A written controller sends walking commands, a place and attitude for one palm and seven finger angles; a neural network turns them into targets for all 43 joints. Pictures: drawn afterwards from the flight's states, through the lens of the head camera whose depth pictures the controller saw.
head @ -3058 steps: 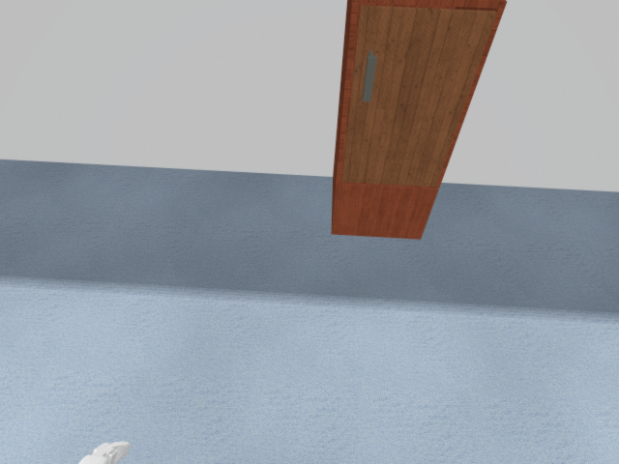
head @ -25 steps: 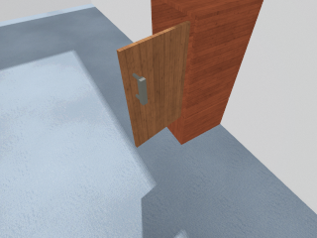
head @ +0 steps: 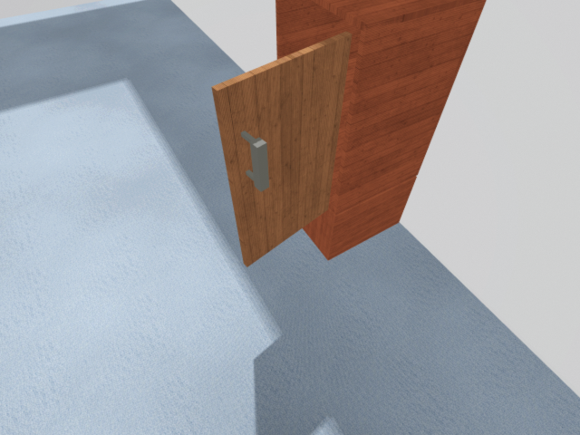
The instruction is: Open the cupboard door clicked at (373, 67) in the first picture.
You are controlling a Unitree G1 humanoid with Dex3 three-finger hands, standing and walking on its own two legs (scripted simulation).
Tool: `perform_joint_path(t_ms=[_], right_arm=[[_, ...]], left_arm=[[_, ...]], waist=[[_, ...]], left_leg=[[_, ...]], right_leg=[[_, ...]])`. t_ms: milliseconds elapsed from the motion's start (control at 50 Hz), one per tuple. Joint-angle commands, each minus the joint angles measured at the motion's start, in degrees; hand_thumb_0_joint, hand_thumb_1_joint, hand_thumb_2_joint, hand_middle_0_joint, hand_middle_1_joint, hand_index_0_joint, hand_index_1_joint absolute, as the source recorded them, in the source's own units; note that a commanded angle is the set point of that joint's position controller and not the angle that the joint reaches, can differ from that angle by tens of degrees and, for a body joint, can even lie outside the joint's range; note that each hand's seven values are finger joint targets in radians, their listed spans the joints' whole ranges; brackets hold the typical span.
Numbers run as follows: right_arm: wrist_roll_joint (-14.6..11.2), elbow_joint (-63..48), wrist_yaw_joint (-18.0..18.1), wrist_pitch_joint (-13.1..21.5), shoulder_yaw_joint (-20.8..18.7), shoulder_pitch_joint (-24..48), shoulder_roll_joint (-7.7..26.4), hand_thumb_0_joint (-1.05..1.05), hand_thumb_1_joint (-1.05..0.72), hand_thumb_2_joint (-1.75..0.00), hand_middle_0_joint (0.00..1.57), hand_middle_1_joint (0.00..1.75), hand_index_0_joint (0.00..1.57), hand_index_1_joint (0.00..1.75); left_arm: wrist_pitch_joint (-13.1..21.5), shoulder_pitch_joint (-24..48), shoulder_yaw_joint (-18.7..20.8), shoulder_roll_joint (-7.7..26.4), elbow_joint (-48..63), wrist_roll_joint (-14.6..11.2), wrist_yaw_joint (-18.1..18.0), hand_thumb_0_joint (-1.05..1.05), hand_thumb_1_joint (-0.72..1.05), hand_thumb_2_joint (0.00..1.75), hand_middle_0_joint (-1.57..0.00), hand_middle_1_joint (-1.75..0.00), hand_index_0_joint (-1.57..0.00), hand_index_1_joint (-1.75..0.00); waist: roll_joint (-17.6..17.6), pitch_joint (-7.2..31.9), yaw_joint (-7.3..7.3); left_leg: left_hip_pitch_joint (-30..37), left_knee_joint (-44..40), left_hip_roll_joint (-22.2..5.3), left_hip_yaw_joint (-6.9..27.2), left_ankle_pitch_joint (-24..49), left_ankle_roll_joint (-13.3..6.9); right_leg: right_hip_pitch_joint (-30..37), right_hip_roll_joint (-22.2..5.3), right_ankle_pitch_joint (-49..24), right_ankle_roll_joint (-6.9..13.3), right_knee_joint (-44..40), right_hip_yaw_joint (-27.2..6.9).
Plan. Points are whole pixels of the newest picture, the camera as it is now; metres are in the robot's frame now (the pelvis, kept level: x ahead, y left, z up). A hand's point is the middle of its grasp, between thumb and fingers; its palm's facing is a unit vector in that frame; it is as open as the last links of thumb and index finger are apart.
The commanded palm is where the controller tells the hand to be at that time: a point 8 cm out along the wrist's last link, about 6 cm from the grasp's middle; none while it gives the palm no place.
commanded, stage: look to check the result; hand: left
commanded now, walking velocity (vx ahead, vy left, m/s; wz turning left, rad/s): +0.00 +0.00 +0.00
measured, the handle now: (254, 160) +0.64 +0.12 -0.03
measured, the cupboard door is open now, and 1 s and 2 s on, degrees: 100 100 100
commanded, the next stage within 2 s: stand and wait in 0.26 s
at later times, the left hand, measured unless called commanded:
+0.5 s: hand out of the picture +0.08 +0.23 -0.16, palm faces -0.03 -0.95 -0.31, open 7.4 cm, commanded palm none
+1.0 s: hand out of the picture +0.08 +0.22 -0.16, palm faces -0.03 -0.95 -0.31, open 7.4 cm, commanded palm none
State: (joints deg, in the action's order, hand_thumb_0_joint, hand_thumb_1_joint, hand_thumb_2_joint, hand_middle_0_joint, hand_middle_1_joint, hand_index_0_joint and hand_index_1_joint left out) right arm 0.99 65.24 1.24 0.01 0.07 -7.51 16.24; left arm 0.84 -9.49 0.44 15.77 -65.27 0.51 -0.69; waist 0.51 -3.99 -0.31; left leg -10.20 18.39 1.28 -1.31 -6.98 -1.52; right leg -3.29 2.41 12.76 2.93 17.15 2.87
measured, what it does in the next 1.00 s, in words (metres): stands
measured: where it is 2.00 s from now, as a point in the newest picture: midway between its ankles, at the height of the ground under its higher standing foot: outside the picture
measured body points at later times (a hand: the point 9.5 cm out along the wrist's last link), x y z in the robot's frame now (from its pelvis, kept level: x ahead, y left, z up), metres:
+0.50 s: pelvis +0.02 +0.00 +0.00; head +0.04 -0.01 +0.45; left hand +0.08 +0.28 -0.14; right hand +0.09 -0.28 -0.15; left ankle +0.03 +0.10 -0.75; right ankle -0.04 -0.08 -0.75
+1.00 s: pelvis +0.03 -0.01 +0.00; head +0.05 -0.01 +0.45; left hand +0.09 +0.27 -0.14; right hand +0.08 -0.29 -0.15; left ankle +0.03 +0.10 -0.75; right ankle -0.04 -0.08 -0.75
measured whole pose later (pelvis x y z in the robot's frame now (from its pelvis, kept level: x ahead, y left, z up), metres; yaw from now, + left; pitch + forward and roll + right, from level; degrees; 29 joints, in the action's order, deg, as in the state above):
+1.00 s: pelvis +0.03 -0.01 +0.00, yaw -1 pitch -1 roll +1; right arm 0.7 65.3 1.4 0.2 0.2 -7.0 16.6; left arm 1.1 -9.0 0.2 16.3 -64.5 0.4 -1.1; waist 0.1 -3.3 -0.5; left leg -8.0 17.8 1.0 -2.0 -9.3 -0.8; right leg -0.8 2.7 14.1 3.3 15.3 1.9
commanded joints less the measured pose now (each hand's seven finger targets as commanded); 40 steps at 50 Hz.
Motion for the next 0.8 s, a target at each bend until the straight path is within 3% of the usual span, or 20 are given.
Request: perform_joint_path(t_ms=[0,140,260,340,460,780], right_arm=[[0.0,-2.8,0.5,0.9,-1.7,0.6,9.6,0.00,-0.90,-0.90,0.20,0.30,0.20,0.30],[-0.1,-2.6,0.3,1.0,-1.7,1.3,9.9,0.00,-0.90,-0.90,0.20,0.30,0.20,0.30],[-0.1,-2.7,0.4,1.2,-1.8,1.4,10.3,0.00,-0.90,-0.90,0.20,0.30,0.20,0.30],[-0.2,-2.8,0.4,1.2,-1.9,1.7,10.4,0.00,-0.90,-0.90,0.20,0.30,0.20,0.30],[-0.1,-2.7,0.4,1.2,-1.8,1.8,10.5,0.00,-0.90,-0.90,0.20,0.30,0.20,0.30],[-0.2,-2.7,0.6,1.2,-1.7,1.2,10.3,0.00,-0.90,-0.90,0.20,0.30,0.20,0.30]], left_arm=[[1.0,0.4,1.8,9.9,2.5,-0.1,-0.7,0.00,0.90,0.90,-0.20,-0.30,-0.20,-0.30],[1.0,0.4,1.7,10.3,2.4,-0.1,-0.7,0.00,0.90,0.90,-0.20,-0.30,-0.20,-0.30],[1.2,0.7,1.8,10.8,2.6,-0.1,-0.8,0.00,0.90,0.90,-0.20,-0.30,-0.20,-0.30],[1.2,0.8,1.9,11.0,2.9,0.0,-0.9,0.00,0.90,0.90,-0.20,-0.30,-0.20,-0.30],[1.1,1.0,1.9,10.9,3.0,0.0,-0.9,0.00,0.90,0.90,-0.20,-0.30,-0.20,-0.30],[1.2,0.6,1.9,11.1,3.2,-0.2,-1.1,0.00,0.90,0.90,-0.20,-0.30,-0.20,-0.30]], waist=[[0.3,4.5,-0.22],[-0.1,4.3,-0.14],[-0.3,6.2,-0.24],[-0.3,5.4,-0.15],[0.2,4.8,-0.08],[-0.9,5.8,-0.13]], left_leg=[[5.6,-1.4,-8.2,8.0,7.8,-0.8],[6.1,-1.9,-8.2,8.1,7.6,-0.8],[7.4,-1.2,-8.3,7.8,11.0,-0.8],[7.4,-0.9,-8.3,7.5,12.5,-0.9],[7.1,-1.3,-8.3,7.6,11.5,-0.8],[8.3,-0.3,-8.1,6.6,13.6,-0.6]], right_leg=[[-3.6,-9.5,-7.1,0.3,-3.8,-7.5],[-3.9,-9.7,-6.6,0.3,-4.0,-7.5],[-2.3,-9.9,-11.5,0.1,-3.3,-7.5],[-2.3,-10.0,-13.7,0.0,-3.2,-7.4],[-2.3,-10.0,-12.2,0.1,-3.5,-7.5],[-0.9,-10.2,-18.2,-0.5,-3.3,-7.6]])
